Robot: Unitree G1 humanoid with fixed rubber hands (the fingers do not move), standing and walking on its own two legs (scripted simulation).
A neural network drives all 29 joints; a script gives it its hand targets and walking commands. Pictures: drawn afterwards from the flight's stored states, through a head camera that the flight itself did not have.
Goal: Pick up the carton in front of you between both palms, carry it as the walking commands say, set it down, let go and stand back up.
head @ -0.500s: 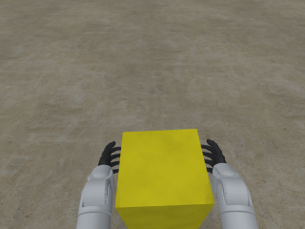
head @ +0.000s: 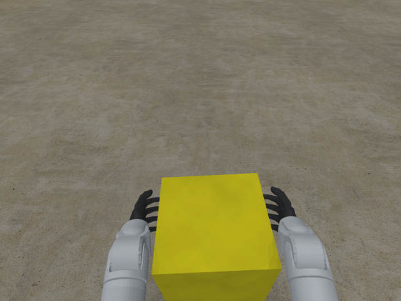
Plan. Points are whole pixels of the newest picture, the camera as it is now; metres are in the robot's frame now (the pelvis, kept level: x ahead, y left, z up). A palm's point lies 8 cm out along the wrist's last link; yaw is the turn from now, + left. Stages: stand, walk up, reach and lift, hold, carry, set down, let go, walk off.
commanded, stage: carry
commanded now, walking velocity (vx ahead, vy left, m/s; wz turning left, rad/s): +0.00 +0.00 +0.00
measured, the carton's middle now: (212, 244) +0.28 +0.00 -0.05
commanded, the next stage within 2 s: hold in 1.26 s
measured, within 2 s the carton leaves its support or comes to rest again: neither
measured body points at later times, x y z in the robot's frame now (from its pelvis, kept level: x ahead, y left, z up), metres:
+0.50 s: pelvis -0.04 +0.00 +0.00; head -0.06 +0.01 +0.45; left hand +0.26 +0.15 +0.03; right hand +0.26 -0.15 +0.03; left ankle +0.03 +0.10 -0.73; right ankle -0.06 -0.11 -0.73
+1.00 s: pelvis -0.05 -0.01 +0.00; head -0.07 +0.00 +0.45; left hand +0.25 +0.15 +0.03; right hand +0.25 -0.16 +0.03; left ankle +0.03 +0.10 -0.73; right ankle -0.06 -0.11 -0.73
